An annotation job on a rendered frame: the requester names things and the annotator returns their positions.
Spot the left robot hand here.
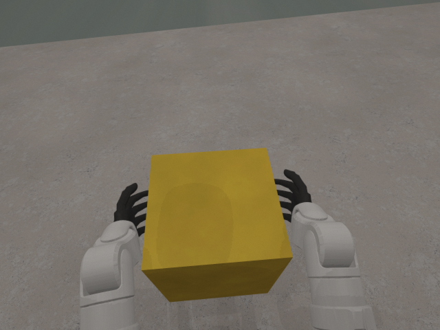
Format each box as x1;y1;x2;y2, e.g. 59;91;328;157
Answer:
114;183;149;237

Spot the robot left forearm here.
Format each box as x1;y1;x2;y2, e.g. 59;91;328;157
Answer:
80;220;142;330

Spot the right robot hand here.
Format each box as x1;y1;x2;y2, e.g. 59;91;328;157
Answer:
274;169;312;223

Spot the robot right forearm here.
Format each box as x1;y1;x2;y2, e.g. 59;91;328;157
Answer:
291;202;377;330

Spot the carton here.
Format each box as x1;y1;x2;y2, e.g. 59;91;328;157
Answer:
141;148;293;302

